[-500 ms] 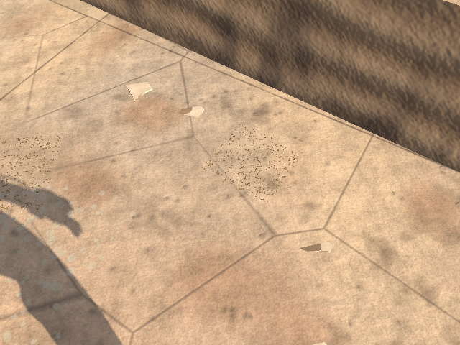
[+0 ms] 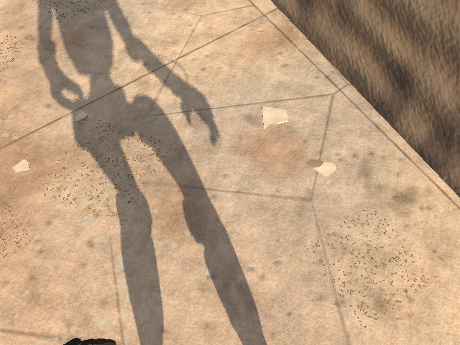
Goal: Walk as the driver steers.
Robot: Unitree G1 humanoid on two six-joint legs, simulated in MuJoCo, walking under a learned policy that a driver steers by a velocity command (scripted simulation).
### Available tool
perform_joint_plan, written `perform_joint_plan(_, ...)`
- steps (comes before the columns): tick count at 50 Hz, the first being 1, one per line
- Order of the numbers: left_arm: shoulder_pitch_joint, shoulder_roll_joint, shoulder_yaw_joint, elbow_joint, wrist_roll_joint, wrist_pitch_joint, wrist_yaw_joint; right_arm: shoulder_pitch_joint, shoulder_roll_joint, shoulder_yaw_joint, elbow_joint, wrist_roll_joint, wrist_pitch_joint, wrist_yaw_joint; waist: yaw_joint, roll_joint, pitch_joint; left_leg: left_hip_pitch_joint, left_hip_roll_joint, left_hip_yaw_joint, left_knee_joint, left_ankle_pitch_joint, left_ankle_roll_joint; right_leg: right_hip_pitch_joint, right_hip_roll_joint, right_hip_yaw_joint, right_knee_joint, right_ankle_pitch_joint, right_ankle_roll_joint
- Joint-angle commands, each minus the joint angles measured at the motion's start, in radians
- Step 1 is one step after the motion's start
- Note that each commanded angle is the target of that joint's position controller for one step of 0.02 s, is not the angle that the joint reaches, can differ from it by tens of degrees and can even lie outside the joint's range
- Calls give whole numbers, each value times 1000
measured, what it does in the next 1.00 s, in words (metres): walks ahead: left foot, then right foot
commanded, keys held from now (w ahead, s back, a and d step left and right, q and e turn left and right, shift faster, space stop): q+shift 0.36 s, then e+shift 0.64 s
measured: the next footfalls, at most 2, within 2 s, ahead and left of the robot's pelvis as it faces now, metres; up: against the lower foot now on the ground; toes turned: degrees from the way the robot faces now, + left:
left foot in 0.28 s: +0.19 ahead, +0.12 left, +0.00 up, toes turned +19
right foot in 0.66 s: +0.21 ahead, -0.08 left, +0.00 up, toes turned +19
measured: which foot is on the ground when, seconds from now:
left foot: up 0.00-0.26, down 0.28-0.66, up 0.68-1.00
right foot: down 0.00-0.28, up 0.30-0.64, down 0.66-1.00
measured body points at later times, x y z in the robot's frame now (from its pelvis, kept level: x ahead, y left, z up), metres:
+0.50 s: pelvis +0.12 +0.01 +0.01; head +0.15 +0.04 +0.45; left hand +0.12 +0.30 -0.11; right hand +0.37 -0.17 -0.09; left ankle +0.15 +0.11 -0.73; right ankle +0.19 -0.11 -0.67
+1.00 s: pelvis +0.12 -0.01 +0.01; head +0.17 -0.02 +0.46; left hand +0.19 +0.30 -0.09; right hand +0.32 -0.26 -0.09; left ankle +0.12 +0.12 -0.70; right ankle +0.17 -0.09 -0.73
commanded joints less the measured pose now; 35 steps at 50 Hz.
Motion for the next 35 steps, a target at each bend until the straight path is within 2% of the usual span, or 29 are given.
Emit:
perform_joint_plan(1,132,100,37,-6,-13,-6,2,60,34,13,-95,-21,37,29,14,-172,-212,-125,88,-3,-71,44,-14,283,-291,182,-189,583,-185)
perform_joint_plan(4,76,134,53,5,-8,-8,-5,4,33,22,-141,-26,51,39,-23,-184,-195,-66,130,9,-241,191,8,196,-301,67,-230,512,-169)
perform_joint_plan(6,27,140,57,3,-10,-4,-10,-18,37,29,-150,-16,52,47,-42,-184,-186,76,128,51,-409,337,30,106,-261,-55,-219,389,-121)
perform_joint_plan(8,40,169,70,6,-13,3,-17,-73,25,28,-163,-8,55,52,-21,-190,-163,147,103,103,-517,360,41,93,-257,-113,-186,300,-89)
perform_joint_plan(10,84,199,85,10,-19,19,-24,-132,6,23,-187,-2,57,54,11,-185,-140,155,92,136,-592,290,56,148,-291,-126,-141,260,-70)
perform_joint_plan(12,128,216,97,13,-26,46,-25,-144,-10,14,-201,-6,47,54,30,-172,-133,183,71,154,-684,213,79,210,-308,-147,-35,240,-45)
perform_joint_plan(13,157,215,100,19,-31,62,-27,-90,-16,7,-184,-16,34,46,12,-117,-157,257,48,147,-756,216,97,213,-285,-176,105,224,-23)
perform_joint_plan(14,217,221,105,21,-25,76,-32,24,-63,-11,-150,-28,16,24,-31,37,-198,414,86,-2,-864,379,136,101,-235,-198,357,65,24)
perform_joint_plan(15,259,138,82,-52,-21,92,-38,-2,-241,-49,-180,-19,19,5,42,316,-190,532,370,-460,-906,790,279,-227,-58,-202,653,-587,103)
perform_joint_plan(16,190,173,82,-69,10,113,-25,82,-238,-63,-194,17,16,9,-56,180,-321,541,423,-608,-974,791,390,-259,-13,42,756,-625,107)
perform_joint_plan(17,147,170,80,-77,-3,116,-17,52,-209,-53,-183,8,19,4,-30,127,-270,497,382,-528,-993,641,381,-273,-29,97,746,-534,101)
perform_joint_plan(18,118,162,76,-73,-14,110,-11,-16,-164,-42,-183,0,28,-3,2,99,-189,405,318,-439,-1011,523,338,-252,-42,110,681,-430,86)
perform_joint_plan(19,120,161,77,-56,-14,107,-3,-90,-113,-25,-191,-2,32,-9,37,96,-159,348,273,-352,-1020,494,291,-216,-53,103,621,-347,72)
perform_joint_plan(20,159,170,80,-28,-4,112,2,-133,-59,-6,-199,2,30,-12,58,101,-174,298,245,-289,-1009,565,275,-140,-45,88,599,-311,63)
perform_joint_plan(21,187,168,80,-2,-1,121,1,-137,-27,9,-192,-1,23,-9,66,79,-208,272,239,-246,-997,660,271,-76,-26,72,597,-302,54)
perform_joint_plan(23,198,127,67,18,-18,128,-6,-112,-2,24,-162,-12,6,-4,63,31,-248,259,243,-202,-990,741,265,2,-12,62,526,-308,35)
perform_joint_plan(25,187,73,44,29,-30,131,-17,-113,30,42,-139,-20,-3,-6,54,40,-249,236,235,-162,-1010,613,236,87,-16,63,373,-275,9)
perform_joint_plan(26,178,60,38,35,-32,133,-23,-106,48,53,-125,-25,-5,-7,40,63,-242,222,236,-150,-1026,515,226,131,-10,61,303,-258,-1)
perform_joint_plan(28,151,98,50,25,-33,137,-33,-84,0,41,-103,-29,1,-10,21,98,-200,211,258,-159,-1024,399,231,148,28,43,252,-262,-18)
perform_joint_plan(29,147,112,56,18,-33,135,-36,-79,-22,34,-98,-26,6,-13,23,88,-182,212,274,-165,-1011,388,232,147,42,35,225,-270,-26)
perform_joint_plan(31,180,97,55,23,-29,126,-42,-98,-41,28,-95,-11,15,-24,55,49,-163,200,278,-149,-954,388,207,199,63,6,98,-215,-48)
perform_joint_plan(32,186,96,54,22,-23,117,-45,-94,-39,26,-91,-6,17,-32,63,22,-142,186,256,-127,-909,353,170,217,60,35,-3,-169,-64)
perform_joint_plan(33,192,135,61,12,-8,106,-45,-81,-19,26,-93,-4,19,-38,58,-87,-116,146,193,-68,-778,270,114,218,-31,208,-148,-118,-94)
perform_joint_plan(34,177,260,96,-8,-11,99,-42,-82,20,34,-130,-3,23,-39,29,-276,-55,-22,0,78,-594,37,34,206,-248,571,-246,65,-180)
perform_joint_plan(35,253,305,118,9,-11,102,-42,-137,16,35,-147,-19,26,-43,90,-323,-36,-69,-31,34,-408,-128,22,159,-327,692,-310,163,-278)
Keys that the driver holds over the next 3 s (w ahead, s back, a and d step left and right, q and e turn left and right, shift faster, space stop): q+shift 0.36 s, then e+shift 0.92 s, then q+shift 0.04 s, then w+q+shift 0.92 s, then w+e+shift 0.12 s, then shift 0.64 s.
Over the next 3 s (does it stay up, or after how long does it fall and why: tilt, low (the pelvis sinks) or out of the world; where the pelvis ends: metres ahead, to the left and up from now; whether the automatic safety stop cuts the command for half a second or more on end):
stays up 1.08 0.21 0.01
